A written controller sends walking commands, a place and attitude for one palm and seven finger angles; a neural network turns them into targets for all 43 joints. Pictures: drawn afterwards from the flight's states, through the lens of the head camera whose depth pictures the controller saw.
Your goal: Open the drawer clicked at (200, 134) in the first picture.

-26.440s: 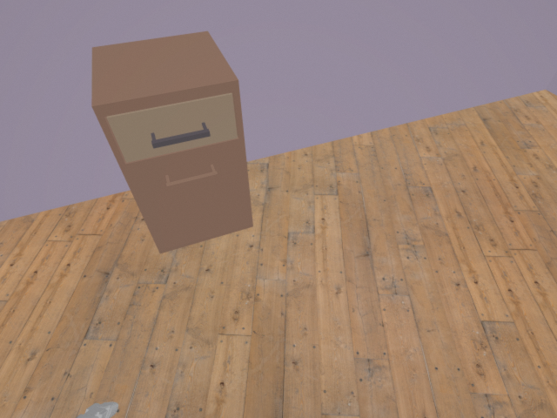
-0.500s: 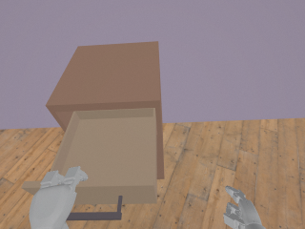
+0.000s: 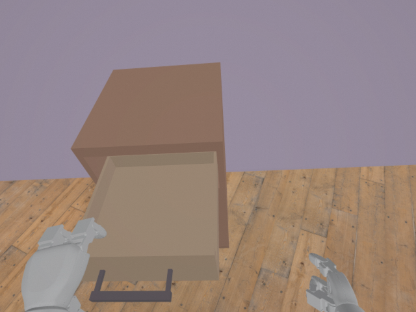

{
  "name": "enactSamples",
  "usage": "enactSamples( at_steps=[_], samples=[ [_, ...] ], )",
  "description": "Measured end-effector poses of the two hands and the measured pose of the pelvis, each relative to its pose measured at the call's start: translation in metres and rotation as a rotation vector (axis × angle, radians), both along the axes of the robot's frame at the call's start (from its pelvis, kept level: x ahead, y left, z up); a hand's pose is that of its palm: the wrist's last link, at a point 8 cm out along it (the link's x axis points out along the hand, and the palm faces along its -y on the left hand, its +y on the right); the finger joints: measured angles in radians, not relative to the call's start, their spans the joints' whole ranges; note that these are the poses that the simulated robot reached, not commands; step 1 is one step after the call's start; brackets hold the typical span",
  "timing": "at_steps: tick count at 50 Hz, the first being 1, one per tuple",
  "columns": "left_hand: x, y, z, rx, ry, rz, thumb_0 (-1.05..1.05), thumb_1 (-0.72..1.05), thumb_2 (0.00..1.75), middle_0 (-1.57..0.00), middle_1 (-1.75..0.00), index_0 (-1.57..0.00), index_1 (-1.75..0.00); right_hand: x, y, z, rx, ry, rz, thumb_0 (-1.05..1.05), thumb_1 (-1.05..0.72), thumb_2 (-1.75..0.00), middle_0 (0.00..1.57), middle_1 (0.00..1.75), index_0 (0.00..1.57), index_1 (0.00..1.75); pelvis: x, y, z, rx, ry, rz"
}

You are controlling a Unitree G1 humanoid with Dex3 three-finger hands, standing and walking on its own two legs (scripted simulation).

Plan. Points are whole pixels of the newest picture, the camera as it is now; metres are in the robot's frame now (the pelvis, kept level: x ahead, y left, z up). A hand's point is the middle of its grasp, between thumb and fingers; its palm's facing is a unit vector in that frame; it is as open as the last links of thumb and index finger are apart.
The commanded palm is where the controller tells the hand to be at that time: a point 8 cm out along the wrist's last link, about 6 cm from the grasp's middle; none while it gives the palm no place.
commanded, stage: draw the hand back to the body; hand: left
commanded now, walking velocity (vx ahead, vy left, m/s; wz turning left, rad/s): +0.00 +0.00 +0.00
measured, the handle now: (133, 285) +0.20 +0.22 -0.14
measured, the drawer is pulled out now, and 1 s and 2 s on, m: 0.30 0.30 0.30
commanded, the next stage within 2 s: step back with the hand held close in 1.26 s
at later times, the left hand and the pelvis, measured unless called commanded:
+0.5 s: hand (78, 249) +0.18 +0.22 +0.12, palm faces +0.36 -0.85 -0.38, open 13.3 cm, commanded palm +0.13 +0.26 +0.15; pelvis +0.01 +0.00 +0.02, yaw +4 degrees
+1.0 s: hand (41, 224) +0.18 +0.24 +0.19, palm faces +0.46 -0.78 -0.43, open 9.1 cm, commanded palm +0.13 +0.27 +0.20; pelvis +0.02 -0.01 +0.03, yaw +4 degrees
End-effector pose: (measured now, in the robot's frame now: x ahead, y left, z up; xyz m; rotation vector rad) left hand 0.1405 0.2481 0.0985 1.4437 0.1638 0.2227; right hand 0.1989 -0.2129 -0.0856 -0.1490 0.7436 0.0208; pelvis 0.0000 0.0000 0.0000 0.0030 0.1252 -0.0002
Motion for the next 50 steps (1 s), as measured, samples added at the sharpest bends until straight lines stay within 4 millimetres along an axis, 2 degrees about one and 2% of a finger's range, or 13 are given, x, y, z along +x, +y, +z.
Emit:
enactSamples(
  at_steps=[6, 14, 17, 19, 21, 24, 31, 40, 50],
  samples=[
    [-0.008, -0.005, 0.009, -0.022, 0.024, -0.041, 0.00, -0.49, 0.30, -0.31, -1.20, -0.32, -1.20, 0.001, 0.004, 0.007, -0.012, -0.007, 0.020, 0.01, -0.91, -0.90, 0.20, 0.30, 0.20, 0.30, 0.001, 0.002, 0.005, 0.000, -0.021, 0.001],
    [-0.011, 0.008, 0.033, 0.033, -0.020, -0.044, 0.00, -0.49, 0.30, -0.32, -1.20, -0.32, -1.20, 0.008, 0.011, 0.014, -0.015, -0.023, 0.040, 0.01, -0.91, -0.90, 0.20, 0.30, 0.20, 0.30, -0.001, 0.004, 0.008, -0.007, -0.048, 0.011],
    [-0.009, 0.013, 0.033, -0.499, -0.139, 0.091, -0.01, -0.49, 0.31, -0.31, -1.20, -0.32, -1.20, 0.008, 0.015, 0.020, 0.010, -0.085, -0.004, 0.01, -0.91, -0.90, 0.20, 0.30, 0.20, 0.30, -0.001, 0.005, 0.011, -0.008, -0.101, 0.031],
    [-0.008, 0.011, 0.030, -0.744, -0.201, 0.138, -0.01, -0.46, 0.32, -0.31, -1.18, -0.32, -1.18, 0.006, 0.018, 0.025, 0.007, -0.117, -0.028, 0.01, -0.91, -0.90, 0.20, 0.30, 0.20, 0.30, 0.003, 0.005, 0.014, -0.006, -0.124, 0.040],
    [-0.006, 0.009, 0.030, -0.892, -0.246, 0.147, -0.01, -0.43, 0.33, -0.31, -1.16, -0.31, -1.16, 0.003, 0.020, 0.030, -0.008, -0.128, -0.038, 0.01, -0.91, -0.90, 0.20, 0.30, 0.20, 0.30, 0.007, 0.003, 0.016, -0.004, -0.140, 0.050],
    [-0.002, 0.008, 0.039, -0.994, -0.308, 0.119, -0.01, -0.36, 0.36, -0.30, -1.12, -0.30, -1.12, -0.001, 0.020, 0.035, -0.032, -0.133, -0.032, 0.01, -0.91, -0.90, 0.20, 0.30, 0.20, 0.30, 0.013, 0.000, 0.020, -0.005, -0.156, 0.063],
    [0.005, 0.017, 0.073, -0.966, -0.395, 0.057, -0.01, -0.16, 0.45, -0.28, -0.98, -0.29, -0.98, 0.002, 0.014, 0.036, -0.038, -0.132, -0.019, 0.01, -0.90, -0.90, 0.20, 0.30, 0.20, 0.30, 0.016, -0.003, 0.026, -0.007, -0.163, 0.066],
    [0.001, 0.019, 0.085, -0.934, -0.396, 0.074, 0.00, 0.14, 0.58, -0.26, -0.79, -0.26, -0.79, 0.010, 0.002, 0.034, -0.044, -0.115, -0.023, 0.01, -0.90, -0.90, 0.20, 0.30, 0.20, 0.30, 0.018, -0.008, 0.029, -0.006, -0.152, 0.062],
    [-0.001, 0.023, 0.111, -0.875, -0.496, 0.038, 0.00, 0.49, 0.73, -0.24, -0.56, -0.24, -0.56, 0.021, -0.001, 0.040, -0.036, -0.143, -0.018, 0.01, -0.90, -0.90, 0.20, 0.30, 0.20, 0.30, 0.019, -0.014, 0.030, -0.005, -0.164, 0.064]
  ],
)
